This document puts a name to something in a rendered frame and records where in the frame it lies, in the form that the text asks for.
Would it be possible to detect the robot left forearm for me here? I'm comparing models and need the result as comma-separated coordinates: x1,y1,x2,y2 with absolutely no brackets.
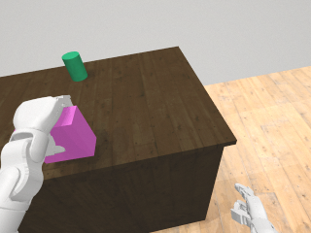
0,128,50,233

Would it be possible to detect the table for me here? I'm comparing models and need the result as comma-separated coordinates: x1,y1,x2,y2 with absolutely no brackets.
0,46,237,233

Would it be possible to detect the right robot hand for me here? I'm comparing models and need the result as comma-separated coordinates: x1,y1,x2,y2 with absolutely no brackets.
230,183,268,227

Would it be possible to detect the sponge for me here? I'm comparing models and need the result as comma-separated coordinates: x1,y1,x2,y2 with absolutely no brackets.
15,105,97,164

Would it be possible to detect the left robot hand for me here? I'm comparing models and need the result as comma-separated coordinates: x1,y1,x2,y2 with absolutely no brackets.
13,95,73,156

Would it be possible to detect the robot right forearm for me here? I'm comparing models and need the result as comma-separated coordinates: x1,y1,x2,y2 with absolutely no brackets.
250,217,279,233

